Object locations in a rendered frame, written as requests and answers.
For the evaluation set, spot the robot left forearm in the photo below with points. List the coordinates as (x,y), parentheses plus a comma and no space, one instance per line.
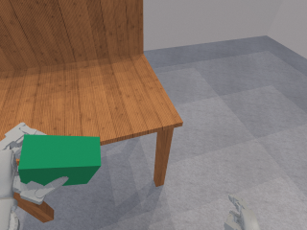
(8,218)

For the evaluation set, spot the robot left hand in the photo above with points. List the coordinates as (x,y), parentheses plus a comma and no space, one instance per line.
(10,150)

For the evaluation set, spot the sponge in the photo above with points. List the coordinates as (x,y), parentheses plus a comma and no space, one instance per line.
(45,158)

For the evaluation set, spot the robot right hand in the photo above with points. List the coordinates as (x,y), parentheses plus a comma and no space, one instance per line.
(245,221)

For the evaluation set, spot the table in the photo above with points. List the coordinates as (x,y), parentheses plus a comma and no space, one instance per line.
(77,68)

